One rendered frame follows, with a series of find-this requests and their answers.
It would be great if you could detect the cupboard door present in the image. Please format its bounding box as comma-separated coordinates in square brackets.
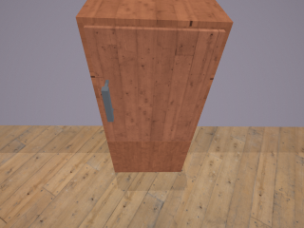
[84, 25, 226, 142]

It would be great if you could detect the handle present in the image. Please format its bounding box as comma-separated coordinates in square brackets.
[101, 80, 114, 123]

